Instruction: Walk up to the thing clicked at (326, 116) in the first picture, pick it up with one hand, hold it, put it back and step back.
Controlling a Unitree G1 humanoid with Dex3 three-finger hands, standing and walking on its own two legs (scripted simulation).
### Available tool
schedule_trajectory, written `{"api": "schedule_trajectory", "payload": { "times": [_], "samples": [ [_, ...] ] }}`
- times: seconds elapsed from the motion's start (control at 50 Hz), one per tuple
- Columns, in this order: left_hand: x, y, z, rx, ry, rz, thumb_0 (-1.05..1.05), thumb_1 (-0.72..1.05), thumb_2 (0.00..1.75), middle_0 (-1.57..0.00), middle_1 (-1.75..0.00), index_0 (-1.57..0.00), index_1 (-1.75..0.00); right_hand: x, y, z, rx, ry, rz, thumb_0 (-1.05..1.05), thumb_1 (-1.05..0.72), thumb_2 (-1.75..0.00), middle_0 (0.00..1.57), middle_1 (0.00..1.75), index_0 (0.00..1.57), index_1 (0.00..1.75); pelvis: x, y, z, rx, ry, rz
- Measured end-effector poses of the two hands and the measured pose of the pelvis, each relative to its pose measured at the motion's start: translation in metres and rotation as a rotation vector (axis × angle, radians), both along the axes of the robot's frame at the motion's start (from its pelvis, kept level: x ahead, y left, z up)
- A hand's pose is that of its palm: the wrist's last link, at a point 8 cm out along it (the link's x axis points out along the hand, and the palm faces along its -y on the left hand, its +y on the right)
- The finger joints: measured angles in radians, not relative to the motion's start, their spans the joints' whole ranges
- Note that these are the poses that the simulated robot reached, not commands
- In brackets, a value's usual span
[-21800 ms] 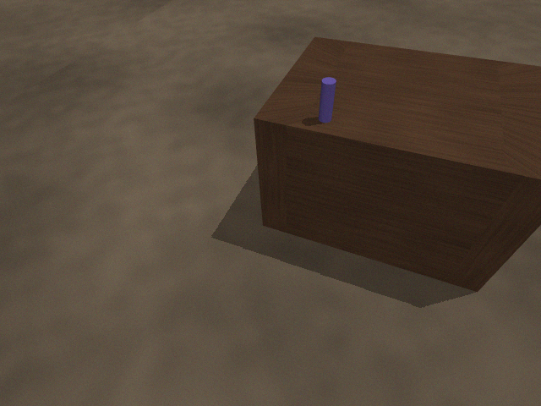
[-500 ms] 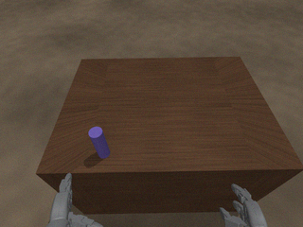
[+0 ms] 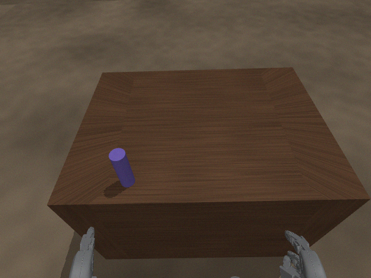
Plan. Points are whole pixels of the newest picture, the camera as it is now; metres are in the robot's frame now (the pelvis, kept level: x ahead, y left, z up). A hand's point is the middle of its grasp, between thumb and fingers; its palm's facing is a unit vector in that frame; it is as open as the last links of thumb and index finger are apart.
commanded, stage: home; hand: left
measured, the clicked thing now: (123, 168) +0.43 +0.20 -0.07
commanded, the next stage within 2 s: stand in 1.70 s
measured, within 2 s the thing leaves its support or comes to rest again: neither
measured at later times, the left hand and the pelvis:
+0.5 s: hand out of the picture +0.05 +0.27 -0.12, palm faces +0.00 -0.92 -0.39, open 17.7 cm; pelvis +0.02 +0.00 +0.03, yaw +2 degrees
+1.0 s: hand out of the picture +0.06 +0.25 -0.11, palm faces +0.03 -0.93 -0.37, open 17.7 cm; pelvis +0.02 -0.01 +0.04, yaw +3 degrees
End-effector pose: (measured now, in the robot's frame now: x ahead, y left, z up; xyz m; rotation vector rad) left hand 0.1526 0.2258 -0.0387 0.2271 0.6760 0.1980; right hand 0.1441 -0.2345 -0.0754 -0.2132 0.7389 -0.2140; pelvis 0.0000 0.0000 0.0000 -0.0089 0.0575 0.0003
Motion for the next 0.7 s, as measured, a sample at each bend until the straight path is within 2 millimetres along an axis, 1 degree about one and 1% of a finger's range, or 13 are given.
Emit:
{"api": "schedule_trajectory", "payload": {
  "times": [0.04, 0.08, 0.16, 0.26, 0.34, 0.4, 0.48, 0.56, 0.7],
  "samples": [
    [-0.002, 0.004, -0.007, 0.029, 0.02, -0.059, -0.01, -0.59, 0.01, -0.04, -0.04, -0.04, -0.03, -0.001, -0.002, -0.003, -0.029, 0.037, 0.068, 0.01, -0.89, -0.89, 0.2, 0.3, 0.2, 0.3, -0.001, 0.0, 0.001, 0.002, -0.017, 0.006],
    [-0.009, 0.013, -0.018, 0.05, 0.075, -0.104, -0.01, -0.58, 0.02, -0.05, -0.04, -0.04, -0.04, -0.004, -0.009, -0.008, -0.048, 0.107, 0.121, 0.01, -0.89, -0.89, 0.21, 0.3, 0.21, 0.3, -0.001, 0.0, 0.002, 0.004, -0.032, 0.011],
    [-0.031, 0.038, -0.034, 0.071, 0.2, -0.093, -0.01, -0.57, 0.03, -0.05, -0.05, -0.05, -0.04, -0.018, -0.027, -0.012, -0.056, 0.205, 0.118, 0.01, -0.9, -0.9, 0.21, 0.3, 0.21, 0.3, 0.002, 0.001, 0.005, 0.004, -0.052, 0.014],
    [-0.064, 0.066, -0.042, 0.094, 0.348, -0.032, -0.01, -0.56, 0.04, -0.05, -0.05, -0.05, -0.04, -0.039, -0.048, -0.012, -0.078, 0.306, 0.081, 0.01, -0.9, -0.9, 0.21, 0.3, 0.21, 0.3, 0.008, 0.002, 0.012, 0.003, -0.067, 0.019],
    [-0.086, 0.079, -0.043, 0.104, 0.438, 0.019, -0.01, -0.57, 0.03, -0.05, -0.05, -0.05, -0.04, -0.052, -0.057, -0.013, -0.084, 0.382, 0.059, 0.01, -0.9, -0.9, 0.21, 0.3, 0.21, 0.3, 0.012, 0.002, 0.018, 0.004, -0.079, 0.025],
    [-0.098, 0.083, -0.043, 0.104, 0.488, 0.046, -0.01, -0.58, 0.03, -0.05, -0.05, -0.05, -0.04, -0.059, -0.058, -0.013, -0.081, 0.424, 0.05, 0.01, -0.9, -0.9, 0.2, 0.3, 0.21, 0.3, 0.014, 0.002, 0.022, 0.005, -0.088, 0.028],
    [-0.106, 0.083, -0.042, 0.094, 0.532, 0.072, -0.01, -0.58, 0.02, -0.05, -0.05, -0.04, -0.04, -0.062, -0.055, -0.014, -0.067, 0.46, 0.053, 0.01, -0.9, -0.9, 0.2, 0.3, 0.21, 0.3, 0.015, 0.001, 0.028, 0.005, -0.098, 0.033],
    [-0.108, 0.08, -0.04, 0.083, 0.549, 0.084, -0.01, -0.59, 0.02, -0.05, -0.04, -0.05, -0.04, -0.06, -0.051, -0.015, -0.051, 0.473, 0.061, 0.01, -0.9, -0.9, 0.2, 0.3, 0.21, 0.3, 0.016, 0.001, 0.031, 0.006, -0.106, 0.036],
    [-0.104, 0.075, -0.038, 0.071, 0.563, 0.096, 0.0, -0.58, 0.03, -0.05, -0.05, -0.05, -0.04, -0.054, -0.046, -0.015, -0.034, 0.477, 0.071, 0.01, -0.9, -0.9, 0.21, 0.3, 0.21, 0.3, 0.017, -0.001, 0.036, 0.009, -0.111, 0.038]
  ]
}}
